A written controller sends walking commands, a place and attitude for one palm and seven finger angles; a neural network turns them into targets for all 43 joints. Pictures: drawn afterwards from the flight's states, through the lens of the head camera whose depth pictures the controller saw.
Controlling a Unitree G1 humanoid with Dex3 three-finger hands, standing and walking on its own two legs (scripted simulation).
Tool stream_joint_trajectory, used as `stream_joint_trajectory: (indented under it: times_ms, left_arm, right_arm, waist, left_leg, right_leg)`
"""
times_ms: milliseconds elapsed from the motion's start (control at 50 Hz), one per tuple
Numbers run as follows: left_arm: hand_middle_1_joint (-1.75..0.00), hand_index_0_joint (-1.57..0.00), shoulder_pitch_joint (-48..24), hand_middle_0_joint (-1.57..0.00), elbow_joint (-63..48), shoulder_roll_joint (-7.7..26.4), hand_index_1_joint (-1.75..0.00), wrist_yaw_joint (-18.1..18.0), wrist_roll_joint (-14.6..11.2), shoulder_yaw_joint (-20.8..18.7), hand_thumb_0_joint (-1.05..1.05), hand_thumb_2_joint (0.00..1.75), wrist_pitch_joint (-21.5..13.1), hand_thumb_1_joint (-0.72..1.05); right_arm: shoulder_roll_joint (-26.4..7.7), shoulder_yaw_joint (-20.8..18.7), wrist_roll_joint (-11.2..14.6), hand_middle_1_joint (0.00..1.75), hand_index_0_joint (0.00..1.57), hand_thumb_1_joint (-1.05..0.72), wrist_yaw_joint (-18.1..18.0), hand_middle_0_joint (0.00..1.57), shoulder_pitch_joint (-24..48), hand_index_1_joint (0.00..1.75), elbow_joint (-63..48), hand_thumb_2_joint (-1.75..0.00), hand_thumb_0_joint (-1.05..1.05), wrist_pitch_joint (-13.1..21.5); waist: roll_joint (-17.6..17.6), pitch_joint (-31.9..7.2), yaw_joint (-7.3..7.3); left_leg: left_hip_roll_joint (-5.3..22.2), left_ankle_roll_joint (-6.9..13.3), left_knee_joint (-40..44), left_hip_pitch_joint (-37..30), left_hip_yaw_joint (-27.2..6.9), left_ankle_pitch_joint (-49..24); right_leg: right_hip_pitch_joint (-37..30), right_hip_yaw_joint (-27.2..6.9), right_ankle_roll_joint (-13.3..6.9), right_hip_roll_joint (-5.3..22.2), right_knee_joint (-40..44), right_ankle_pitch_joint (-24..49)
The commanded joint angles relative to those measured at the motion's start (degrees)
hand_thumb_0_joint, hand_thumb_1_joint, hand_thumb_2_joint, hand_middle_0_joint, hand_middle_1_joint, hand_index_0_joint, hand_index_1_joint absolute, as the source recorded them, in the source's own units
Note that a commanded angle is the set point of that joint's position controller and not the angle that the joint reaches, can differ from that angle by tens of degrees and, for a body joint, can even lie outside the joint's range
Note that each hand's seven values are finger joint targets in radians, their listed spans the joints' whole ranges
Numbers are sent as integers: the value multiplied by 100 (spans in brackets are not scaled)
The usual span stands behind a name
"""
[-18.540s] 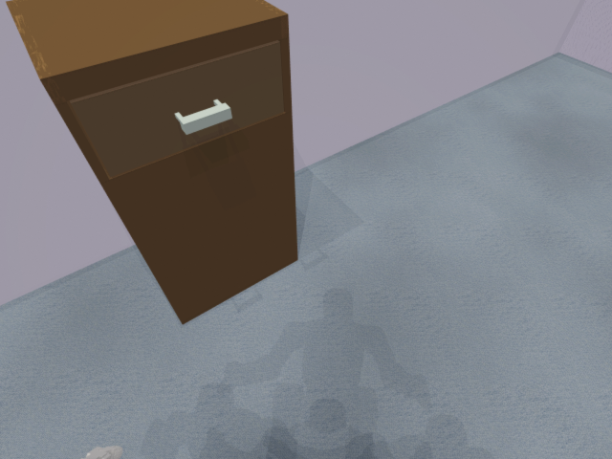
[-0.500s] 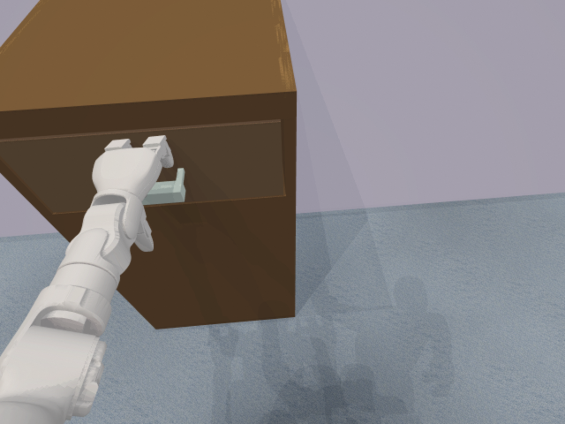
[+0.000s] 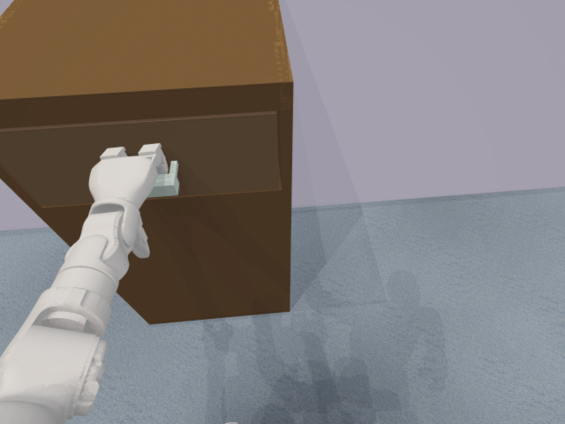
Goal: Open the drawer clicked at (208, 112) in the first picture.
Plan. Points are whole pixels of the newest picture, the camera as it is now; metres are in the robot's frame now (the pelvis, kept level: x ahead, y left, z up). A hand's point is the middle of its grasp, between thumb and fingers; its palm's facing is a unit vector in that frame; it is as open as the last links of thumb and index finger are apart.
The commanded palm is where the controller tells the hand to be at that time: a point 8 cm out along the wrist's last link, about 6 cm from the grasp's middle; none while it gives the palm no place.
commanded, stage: lower the fingers behind the handle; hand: left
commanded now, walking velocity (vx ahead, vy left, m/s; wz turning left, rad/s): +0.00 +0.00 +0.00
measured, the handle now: (145, 177) +0.50 +0.23 +0.04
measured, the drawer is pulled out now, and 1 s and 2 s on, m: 0.00 0.00 0.02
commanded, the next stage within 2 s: close the thumb around the handle in 0.70 s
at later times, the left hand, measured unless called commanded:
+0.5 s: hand (145, 207) +0.45 +0.22 +0.02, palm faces -0.04 -0.03 -1.00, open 13.8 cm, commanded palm +0.43 +0.22 +0.08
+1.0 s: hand (147, 206) +0.45 +0.22 +0.02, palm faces -0.05 -0.03 -1.00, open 12.7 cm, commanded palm +0.43 +0.22 +0.08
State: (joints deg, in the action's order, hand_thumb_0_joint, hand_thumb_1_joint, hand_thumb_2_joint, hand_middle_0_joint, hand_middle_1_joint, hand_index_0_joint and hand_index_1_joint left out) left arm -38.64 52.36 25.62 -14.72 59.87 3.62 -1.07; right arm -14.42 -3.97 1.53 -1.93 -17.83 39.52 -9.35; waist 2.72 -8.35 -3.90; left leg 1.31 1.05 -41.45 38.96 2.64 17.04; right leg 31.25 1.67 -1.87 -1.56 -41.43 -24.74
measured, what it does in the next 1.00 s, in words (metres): stands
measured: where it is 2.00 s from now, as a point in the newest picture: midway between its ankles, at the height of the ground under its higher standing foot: outside the picture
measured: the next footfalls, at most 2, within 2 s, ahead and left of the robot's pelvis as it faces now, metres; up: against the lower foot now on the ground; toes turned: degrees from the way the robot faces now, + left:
none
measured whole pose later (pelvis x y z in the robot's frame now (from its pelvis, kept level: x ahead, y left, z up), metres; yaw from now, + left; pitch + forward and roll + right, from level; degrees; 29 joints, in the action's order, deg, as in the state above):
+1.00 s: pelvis +0.00 +0.01 -0.01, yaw +0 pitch +17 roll -1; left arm -40.9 56.4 24.5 -18.0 60.8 3.8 0.0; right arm -13.9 -3.9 1.1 -2.0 -19.2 40.5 -8.5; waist 2.9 -9.1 -4.9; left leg 1.6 1.6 -45.0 43.6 2.6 18.2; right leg 35.5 1.6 -1.4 -1.8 -44.1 -25.4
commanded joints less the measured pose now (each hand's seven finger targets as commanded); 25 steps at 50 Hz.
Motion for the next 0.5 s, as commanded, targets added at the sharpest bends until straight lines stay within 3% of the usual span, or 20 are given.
stream_joint_trajectory:
  times_ms: [0, 80, 140, 180, 220, 260, 320, 360, 400, 440, 480]
  left_arm:
    - [-120, -30, -2374, -30, -1067, 1310, -120, -229, -28, -358, 0, 30, -38, -50]
    - [-120, -30, -2376, -30, -940, 1272, -120, -280, -16, -349, 0, 30, -74, -50]
    - [-120, -30, -2466, -30, -1036, 1438, -120, -386, 49, -493, 0, 30, -156, -50]
    - [-120, -30, -2374, -30, -973, 1242, -120, -456, 51, -400, 0, 30, -152, -50]
    - [-120, -30, -2272, -30, -918, 1310, -120, -524, 77, -477, 0, 30, -131, -50]
    - [-120, -30, -2421, -30, -961, 1124, -120, -576, 82, -337, 0, 30, -124, -50]
    - [-120, -30, -2303, -30, -840, 1216, -120, -653, 92, -436, 0, 30, 1, -50]
    - [-120, -30, -2556, -30, -747, 1225, -120, -654, 113, -365, 0, 30, 92, -50]
    - [-120, -30, -2680, -30, -736, 1133, -120, -623, 78, -255, 0, 30, 164, -50]
    - [-120, -30, -2598, -30, -666, 1339, -120, -571, 42, -438, 0, 30, 176, -50]
    - [-120, -30, -2595, -30, -690, 1147, -120, -508, 59, -272, 0, 30, 156, -50]
  right_arm:
    - [-845, -284, -43, 30, 20, -90, -52, 20, -413, 30, -451, -90, 0, 104]
    - [-859, -282, -55, 30, 20, -90, -62, 20, -437, 30, -437, -90, 0, 104]
    - [-855, -288, -86, 30, 20, -90, -66, 20, -488, 30, -418, -90, 0, 122]
    - [-831, -309, -93, 30, 20, -90, -50, 20, -514, 30, -402, -90, 0, 136]
    - [-835, -313, -96, 30, 20, -90, -41, 20, -522, 30, -391, -90, 0, 135]
    - [-833, -326, -104, 30, 20, -90, -16, 20, -547, 30, -362, -90, 0, 145]
    - [-837, -335, -99, 30, 20, -90, -9, 20, -555, 30, -338, -90, 0, 135]
    - [-865, -316, -83, 30, 20, -90, -19, 20, -580, 30, -305, -90, 0, 119]
    - [-857, -301, -77, 30, 20, -90, -32, 20, -571, 30, -318, -90, 0, 136]
    - [-875, -282, -99, 30, 20, -90, -50, 20, -586, 30, -322, -90, 0, 127]
    - [-852, -292, -85, 30, 20, -90, -68, 20, -599, 30, -341, -90, 0, 133]
  waist:
    - [-87, -1975, -90]
    - [-167, -1829, -145]
    - [7, -2082, -91]
    - [-32, -2057, -112]
    - [21, -2109, -84]
    - [-50, -2151, -162]
    - [59, -2169, -123]
    - [-105, -2069, -224]
    - [-59, -1994, -248]
    - [-14, -2099, -171]
    - [-38, -2095, -220]
  left_leg:
    - [-242, 226, 33, -1924, -63, -1940]
    - [-234, 230, 2, -1767, -80, -1751]
    - [-227, 217, -90, -1784, -106, -1915]
    - [-215, 214, -128, -1780, -100, -1917]
    - [-209, 199, -170, -1770, -109, -1967]
    - [-192, 204, -217, -1781, -120, -2000]
    - [-188, 194, -214, -1809, -120, -1967]
    - [-172, 202, -184, -1724, -151, -1812]
    - [-178, 210, -141, -1730, -133, -1671]
    - [-184, 210, -135, -1732, -127, -1774]
    - [-182, 211, -149, -1778, -129, -1789]
  right_leg:
    - [-187, -129, 42, -152, 499, 2585]
    - [-34, -129, 44, -158, 493, 2366]
    - [-30, -130, 11, -171, 373, 2431]
    - [61, -108, 27, -183, 347, 2440]
    - [117, -99, 14, -203, 291, 2430]
    - [204, -90, 33, -210, 266, 2463]
    - [233, -63, 11, -223, 260, 2348]
    - [316, -59, 36, -227, 290, 2212]
    - [330, -63, 37, -219, 353, 2087]
    - [161, -76, 14, -216, 342, 2201]
    - [231, -66, 28, -219, 341, 2208]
